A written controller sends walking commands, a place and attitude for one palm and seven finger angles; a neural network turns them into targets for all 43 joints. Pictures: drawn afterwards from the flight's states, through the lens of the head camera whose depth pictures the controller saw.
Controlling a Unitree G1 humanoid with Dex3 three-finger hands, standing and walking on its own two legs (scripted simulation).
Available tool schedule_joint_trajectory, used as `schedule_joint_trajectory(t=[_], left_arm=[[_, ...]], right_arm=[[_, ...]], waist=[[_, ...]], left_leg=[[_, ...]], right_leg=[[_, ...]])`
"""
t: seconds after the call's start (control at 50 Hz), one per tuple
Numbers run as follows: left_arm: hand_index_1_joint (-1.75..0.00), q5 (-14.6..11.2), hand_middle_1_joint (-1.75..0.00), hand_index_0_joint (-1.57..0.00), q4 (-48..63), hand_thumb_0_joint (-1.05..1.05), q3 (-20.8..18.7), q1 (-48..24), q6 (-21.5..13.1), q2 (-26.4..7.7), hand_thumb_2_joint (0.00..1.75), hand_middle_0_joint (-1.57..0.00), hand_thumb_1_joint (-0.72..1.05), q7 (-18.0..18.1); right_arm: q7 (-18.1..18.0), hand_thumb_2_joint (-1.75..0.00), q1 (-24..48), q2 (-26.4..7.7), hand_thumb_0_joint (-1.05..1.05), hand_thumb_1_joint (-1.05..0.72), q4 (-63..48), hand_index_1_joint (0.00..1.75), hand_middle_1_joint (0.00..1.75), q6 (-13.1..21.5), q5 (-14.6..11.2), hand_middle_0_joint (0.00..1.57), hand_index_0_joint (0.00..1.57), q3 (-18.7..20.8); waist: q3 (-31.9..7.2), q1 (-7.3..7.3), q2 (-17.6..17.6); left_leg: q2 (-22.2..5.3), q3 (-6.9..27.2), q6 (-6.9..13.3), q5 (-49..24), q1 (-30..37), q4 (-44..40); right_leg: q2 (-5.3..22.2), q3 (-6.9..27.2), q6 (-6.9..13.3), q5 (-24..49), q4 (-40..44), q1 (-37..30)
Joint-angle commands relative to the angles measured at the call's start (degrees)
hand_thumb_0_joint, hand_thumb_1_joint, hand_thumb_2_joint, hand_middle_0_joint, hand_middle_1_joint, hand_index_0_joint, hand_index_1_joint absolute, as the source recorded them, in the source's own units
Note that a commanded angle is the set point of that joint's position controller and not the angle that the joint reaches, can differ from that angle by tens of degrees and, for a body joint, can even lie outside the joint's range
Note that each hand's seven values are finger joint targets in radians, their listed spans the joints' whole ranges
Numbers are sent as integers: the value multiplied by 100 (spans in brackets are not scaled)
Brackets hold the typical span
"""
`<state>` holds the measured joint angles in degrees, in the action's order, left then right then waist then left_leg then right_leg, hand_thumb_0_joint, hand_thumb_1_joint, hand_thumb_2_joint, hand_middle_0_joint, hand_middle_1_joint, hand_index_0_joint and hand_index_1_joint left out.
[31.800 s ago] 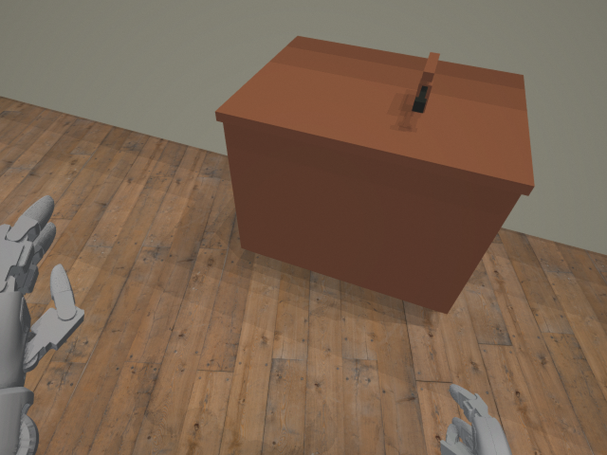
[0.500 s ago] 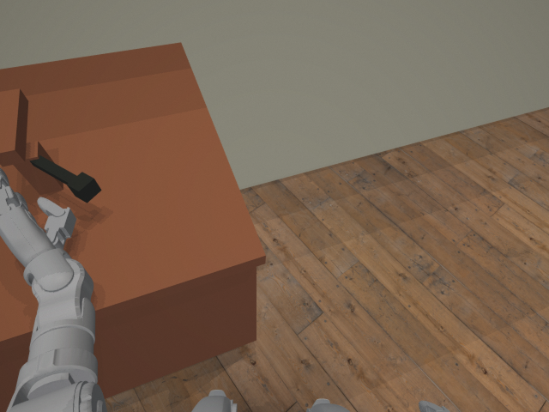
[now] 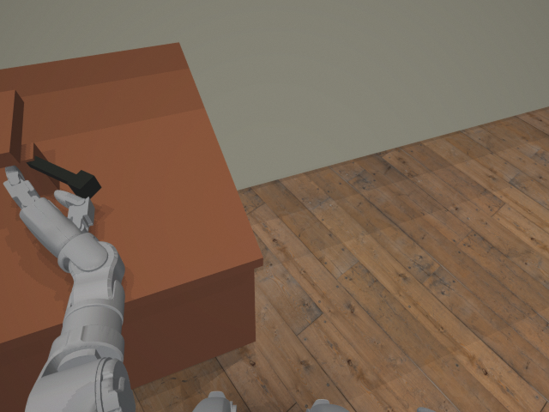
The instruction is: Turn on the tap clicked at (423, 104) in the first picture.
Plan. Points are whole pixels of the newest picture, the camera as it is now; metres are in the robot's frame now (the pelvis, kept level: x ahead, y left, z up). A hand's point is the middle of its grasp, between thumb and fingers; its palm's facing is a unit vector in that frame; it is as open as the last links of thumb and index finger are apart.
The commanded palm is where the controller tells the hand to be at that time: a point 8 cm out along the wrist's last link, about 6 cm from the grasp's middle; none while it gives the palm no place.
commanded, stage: push the lever round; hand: left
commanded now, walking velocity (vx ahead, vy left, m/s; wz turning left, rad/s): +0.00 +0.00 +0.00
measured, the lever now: (84, 185) +0.43 +0.28 +0.07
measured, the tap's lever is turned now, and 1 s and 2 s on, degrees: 44 66 71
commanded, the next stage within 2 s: none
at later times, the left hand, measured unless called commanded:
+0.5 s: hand (106, 189) +0.44 +0.26 +0.05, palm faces +0.84 -0.53 -0.10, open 7.5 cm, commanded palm +0.39 +0.26 +0.05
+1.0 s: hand (117, 179) +0.46 +0.25 +0.05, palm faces +0.88 -0.47 -0.12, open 8.1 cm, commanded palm +0.42 +0.26 +0.05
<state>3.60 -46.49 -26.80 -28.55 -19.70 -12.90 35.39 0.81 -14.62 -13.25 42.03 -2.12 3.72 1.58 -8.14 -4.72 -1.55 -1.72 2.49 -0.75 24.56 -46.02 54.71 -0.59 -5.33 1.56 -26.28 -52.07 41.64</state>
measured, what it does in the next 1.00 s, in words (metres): stands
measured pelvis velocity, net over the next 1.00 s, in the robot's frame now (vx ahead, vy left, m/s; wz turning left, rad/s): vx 0.00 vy -0.02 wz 0.02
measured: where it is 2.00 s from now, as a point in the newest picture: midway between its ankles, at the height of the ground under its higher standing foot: outside the picture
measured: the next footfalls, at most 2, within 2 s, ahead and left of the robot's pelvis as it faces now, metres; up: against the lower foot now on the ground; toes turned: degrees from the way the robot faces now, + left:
none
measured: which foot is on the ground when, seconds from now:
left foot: down 0.00-1.00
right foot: down 0.00-1.00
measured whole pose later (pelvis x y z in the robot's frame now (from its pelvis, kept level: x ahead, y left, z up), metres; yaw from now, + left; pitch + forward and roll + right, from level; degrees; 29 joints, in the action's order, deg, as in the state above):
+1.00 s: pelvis +0.00 -0.02 +0.00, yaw +1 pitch +19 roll -2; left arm 10.8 -66.2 -31.8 -46.1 -21.9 -15.0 51.9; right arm 3.6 -16.7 -13.0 44.7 -3.2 6.8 1.6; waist -8.9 -8.6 -1.8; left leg -1.9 4.5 -1.8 23.6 -50.9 55.2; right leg -1.0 -7.2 2.9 -26.1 -52.9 46.1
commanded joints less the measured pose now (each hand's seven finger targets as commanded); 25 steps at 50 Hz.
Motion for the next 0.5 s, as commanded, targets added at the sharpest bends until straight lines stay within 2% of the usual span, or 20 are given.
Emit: schedule_joint_trajectory(t=[0.0,0.06,0.08,0.1,0.12,0.14,0.18,0.24,0.3,0.32,0.34,0.36,0.38,0.44,0.46,0.48], left_arm=[[-15,263,-15,-15,1081,0,119,-2275,-392,-1190,90,-15,90,221],[-15,315,-15,-15,920,0,129,-2507,-380,-1171,90,-15,90,321],[-15,333,-15,-15,990,0,89,-2615,-412,-1180,90,-15,90,358],[-15,346,-15,-15,902,0,134,-2554,-407,-1111,90,-15,90,391],[-15,363,-15,-15,855,0,80,-2527,-401,-1184,90,-15,90,435],[-15,382,-15,-15,783,0,217,-2668,-387,-1025,90,-15,90,465],[-15,438,-15,-15,767,0,214,-3038,-428,-1040,90,-15,90,557],[-15,455,-15,-15,790,0,284,-2937,-446,-861,90,-15,90,691],[-15,494,-15,-15,543,0,350,-3098,-423,-750,90,-15,90,794],[-15,515,-15,-15,547,0,323,-3239,-437,-788,90,-15,90,833],[-15,528,-15,-15,431,0,198,-3136,-423,-919,90,-15,90,876],[-15,546,-15,-15,317,0,259,-3244,-402,-845,90,-15,90,905],[-15,572,-15,-15,292,0,215,-3407,-413,-881,90,-15,90,940],[-15,640,-15,-15,-1,0,143,-3628,-401,-1010,90,-15,90,1041],[-15,658,-15,-15,-65,0,189,-3723,-399,-933,90,-15,90,1066],[-15,673,-15,-15,-120,0,53,-3748,-416,-1046,90,-15,90,1110]], right_arm=[[-16,-90,-358,-877,0,-90,-399,30,30,100,23,20,20,295],[5,-90,-360,-864,0,-90,-380,30,30,85,49,20,20,299],[9,-90,-382,-861,0,-90,-359,30,30,75,54,20,20,299],[27,-90,-392,-853,0,-90,-361,30,30,81,62,20,20,307],[29,-90,-393,-859,0,-90,-363,30,30,70,65,20,20,308],[42,-90,-369,-843,0,-90,-358,30,30,68,71,20,20,299],[55,-90,-409,-852,0,-90,-274,30,30,62,90,20,20,301],[123,-90,-436,-847,0,-90,-276,30,30,80,140,20,20,332],[159,-90,-455,-844,0,-90,-210,30,30,59,152,20,20,335],[169,-90,-451,-843,0,-90,-195,30,30,57,172,20,20,337],[170,-90,-475,-858,0,-90,-188,30,30,44,173,20,20,347],[181,-90,-460,-844,0,-90,-203,30,30,35,184,20,20,332],[184,-90,-458,-847,0,-90,-166,30,30,23,183,20,20,329],[194,-90,-500,-855,0,-90,-153,30,30,12,217,20,20,321],[208,-90,-520,-842,0,-90,-148,30,30,10,230,20,20,320],[211,-90,-526,-848,0,-90,-122,30,30,1,235,20,20,319]], waist=[[-1969,-114,-258],[-1971,-145,-186],[-1958,-142,-337],[-2021,-132,-283],[-2019,-125,-210],[-1921,-194,-251],[-1873,-253,-348],[-2188,-179,-508],[-2038,-281,-313],[-2037,-286,-376],[-2058,-246,-272],[-1995,-278,-209],[-1945,-317,-282],[-1975,-350,-207],[-1966,-366,-202],[-1987,-364,-261]], left_leg=[[145,100,164,-1931,1470,-511],[172,68,186,-1765,1366,-489],[162,103,167,-1815,1424,-509],[173,85,177,-1811,1425,-493],[166,100,174,-1777,1382,-501],[182,68,190,-1723,1363,-485],[155,151,165,-1701,1452,-521],[154,149,131,-1978,1693,-468],[150,171,148,-1906,1552,-461],[150,148,152,-1890,1562,-442],[161,159,153,-1830,1466,-452],[177,121,174,-1733,1366,-461],[168,145,173,-1670,1355,-476],[191,116,204,-1520,1209,-456],[201,90,214,-1527,1213,-439],[198,106,217,-1520,1200,-433]], right_leg=[[-76,293,-41,2021,624,-754],[-73,310,-57,1967,661,-767],[-65,293,-37,1939,642,-748],[-80,292,-43,1947,642,-749],[-76,281,-40,1924,645,-776],[-72,293,-52,1918,685,-714],[-63,256,-35,1773,671,-585],[-101,219,-14,1901,627,-556],[-89,201,-34,1862,631,-515],[-88,201,-32,1877,640,-489],[-88,207,-30,1841,644,-557],[-76,212,-43,1824,665,-580],[-58,208,-40,1738,667,-550],[-55,226,-58,1673,687,-552],[-58,222,-64,1706,704,-540],[-46,220,-59,1674,693,-537]])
